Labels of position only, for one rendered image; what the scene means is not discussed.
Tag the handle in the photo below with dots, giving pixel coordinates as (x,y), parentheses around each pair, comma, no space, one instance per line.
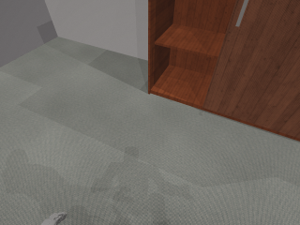
(242,13)

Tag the wardrobe door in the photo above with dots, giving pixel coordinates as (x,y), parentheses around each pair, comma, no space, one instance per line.
(257,75)

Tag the robot left hand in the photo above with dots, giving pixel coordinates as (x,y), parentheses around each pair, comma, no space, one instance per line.
(55,218)

